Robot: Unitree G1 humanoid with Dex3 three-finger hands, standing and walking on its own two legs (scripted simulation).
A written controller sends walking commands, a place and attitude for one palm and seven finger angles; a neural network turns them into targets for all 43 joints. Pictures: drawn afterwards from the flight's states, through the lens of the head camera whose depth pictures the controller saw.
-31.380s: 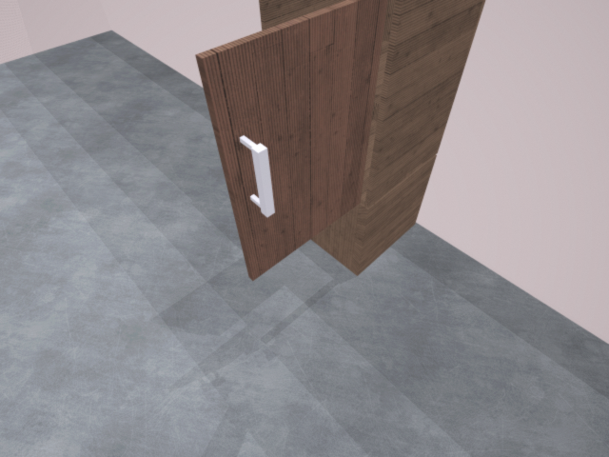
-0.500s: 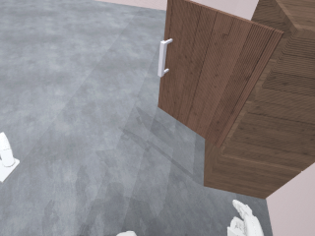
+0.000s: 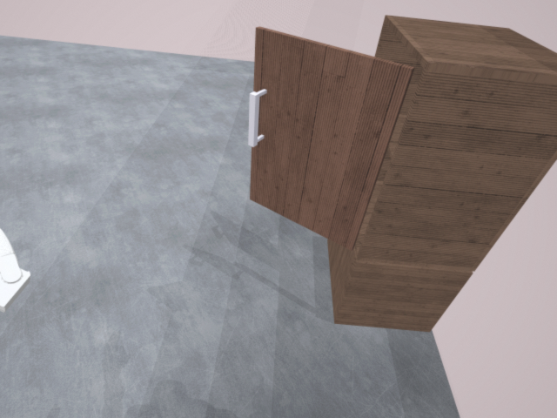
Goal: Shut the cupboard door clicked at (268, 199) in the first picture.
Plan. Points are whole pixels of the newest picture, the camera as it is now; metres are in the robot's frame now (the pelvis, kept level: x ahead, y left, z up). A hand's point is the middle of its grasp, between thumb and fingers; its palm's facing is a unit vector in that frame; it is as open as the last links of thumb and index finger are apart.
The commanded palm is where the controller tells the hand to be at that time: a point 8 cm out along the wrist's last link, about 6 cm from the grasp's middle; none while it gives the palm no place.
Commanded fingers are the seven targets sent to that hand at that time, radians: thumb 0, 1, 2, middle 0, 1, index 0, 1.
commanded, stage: stop stepping back and stand still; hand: left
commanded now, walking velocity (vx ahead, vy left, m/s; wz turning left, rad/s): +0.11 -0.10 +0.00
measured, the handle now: (257, 118) +0.93 +0.15 +0.02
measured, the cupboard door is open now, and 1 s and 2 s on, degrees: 59 59 59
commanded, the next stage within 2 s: let the arm hang, fingers relaxed in 0.98 s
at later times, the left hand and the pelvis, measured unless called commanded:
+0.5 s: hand (38, 288) +0.19 +0.29 +0.16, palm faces +0.50 -0.77 -0.40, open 7.4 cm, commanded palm +0.14 +0.31 +0.18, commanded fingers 0.00 0.90 0.90 -0.20 -0.30 -0.20 -0.30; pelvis +0.00 +0.01 +0.00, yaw +0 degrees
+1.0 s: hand (57, 267) +0.23 +0.30 +0.15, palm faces +0.39 -0.81 -0.44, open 7.4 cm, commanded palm +0.17 +0.33 +0.18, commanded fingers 0.00 0.90 0.90 -0.20 -0.30 -0.20 -0.30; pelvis +0.02 +0.03 +0.01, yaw -2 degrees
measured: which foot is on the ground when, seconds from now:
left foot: up 0.00-0.00, down 0.02-0.26, up 0.28-0.50, down 0.52-1.00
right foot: down 0.00-0.02, up 0.04-0.22, down 0.24-1.00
